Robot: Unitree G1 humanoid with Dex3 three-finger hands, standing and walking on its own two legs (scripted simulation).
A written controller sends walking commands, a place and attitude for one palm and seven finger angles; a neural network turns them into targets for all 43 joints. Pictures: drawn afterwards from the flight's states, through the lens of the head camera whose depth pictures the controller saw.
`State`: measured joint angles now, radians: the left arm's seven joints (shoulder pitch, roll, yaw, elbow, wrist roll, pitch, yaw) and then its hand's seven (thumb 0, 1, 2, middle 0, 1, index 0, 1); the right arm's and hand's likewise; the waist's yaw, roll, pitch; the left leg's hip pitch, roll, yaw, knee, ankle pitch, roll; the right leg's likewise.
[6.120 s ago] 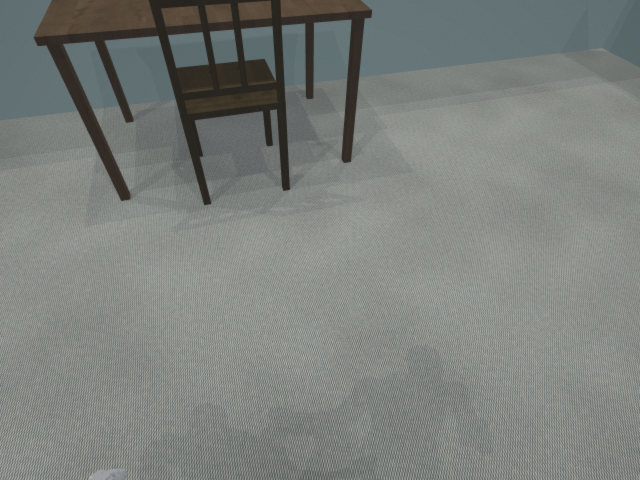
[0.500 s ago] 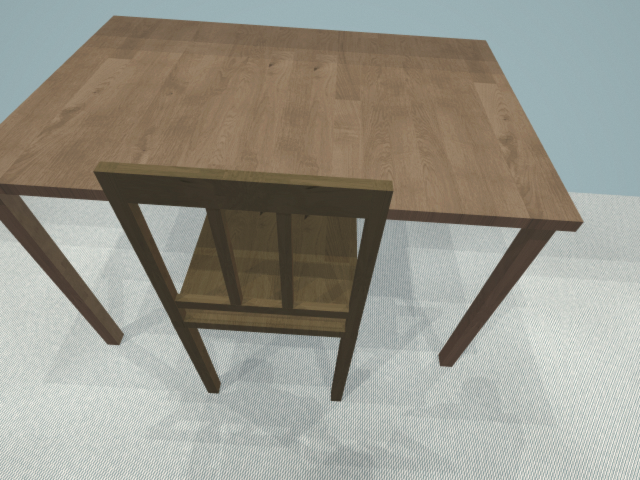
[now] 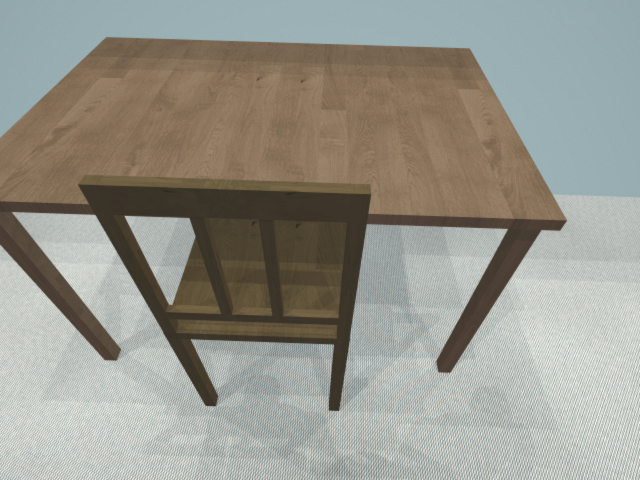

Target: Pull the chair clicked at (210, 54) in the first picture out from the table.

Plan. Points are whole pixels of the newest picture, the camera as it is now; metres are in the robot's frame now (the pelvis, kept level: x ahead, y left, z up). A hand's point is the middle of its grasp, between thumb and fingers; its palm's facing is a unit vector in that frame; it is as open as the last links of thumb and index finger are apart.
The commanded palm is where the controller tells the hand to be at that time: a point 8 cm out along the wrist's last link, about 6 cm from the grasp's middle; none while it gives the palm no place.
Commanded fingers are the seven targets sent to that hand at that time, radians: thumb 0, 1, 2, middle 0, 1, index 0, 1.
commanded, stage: come to a stop and stand still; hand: left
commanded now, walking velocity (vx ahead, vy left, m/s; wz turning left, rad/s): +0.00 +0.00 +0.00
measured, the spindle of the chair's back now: (214, 268) +0.47 +0.21 -0.08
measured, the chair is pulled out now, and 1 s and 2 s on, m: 0.00 0.00 0.00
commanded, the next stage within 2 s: look again from close up in 0.28 s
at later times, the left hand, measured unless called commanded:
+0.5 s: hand out of the picture +0.00 +0.18 -0.17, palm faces +0.01 -0.98 -0.19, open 7.4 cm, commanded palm none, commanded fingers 0.00 0.90 0.90 -0.20 -0.30 -0.20 -0.30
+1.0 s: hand out of the picture +0.01 +0.19 -0.17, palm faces +0.01 -0.98 -0.19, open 7.4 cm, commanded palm none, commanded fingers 0.00 0.90 0.90 -0.20 -0.30 -0.20 -0.30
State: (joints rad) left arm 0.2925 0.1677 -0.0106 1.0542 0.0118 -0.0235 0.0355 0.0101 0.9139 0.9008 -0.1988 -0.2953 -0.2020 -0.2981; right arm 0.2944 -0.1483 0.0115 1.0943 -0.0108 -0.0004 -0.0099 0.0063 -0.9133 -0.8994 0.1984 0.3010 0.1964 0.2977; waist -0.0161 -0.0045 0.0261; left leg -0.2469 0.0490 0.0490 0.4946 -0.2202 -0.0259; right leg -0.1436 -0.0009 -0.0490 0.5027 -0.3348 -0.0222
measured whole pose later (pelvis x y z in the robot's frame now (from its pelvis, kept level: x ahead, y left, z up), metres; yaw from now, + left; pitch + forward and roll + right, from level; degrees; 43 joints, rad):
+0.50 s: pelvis +0.02 +0.01 +0.00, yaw -1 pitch -1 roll +1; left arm 0.31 0.16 -0.01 1.11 0.02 -0.02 0.03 0.01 0.91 0.90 -0.20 -0.30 -0.20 -0.30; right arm 0.23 -0.16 0.01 1.12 0.00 -0.01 -0.02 0.01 -0.92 -0.90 0.20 0.30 0.20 0.30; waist 0.01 -0.02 0.03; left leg -0.20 0.03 0.07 0.44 -0.22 -0.01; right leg -0.10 -0.02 -0.03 0.44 -0.32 0.00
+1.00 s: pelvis +0.02 +0.01 +0.01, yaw -1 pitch -1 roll +1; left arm 0.32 0.16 -0.02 1.12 0.02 -0.02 0.04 0.01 0.91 0.90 -0.20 -0.30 -0.20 -0.30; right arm 0.26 -0.16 0.01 1.14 0.00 -0.01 -0.02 0.01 -0.92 -0.90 0.20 0.30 0.20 0.30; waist 0.00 -0.02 0.02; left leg -0.17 0.02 0.07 0.41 -0.21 -0.01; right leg -0.07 -0.03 -0.03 0.41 -0.31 0.00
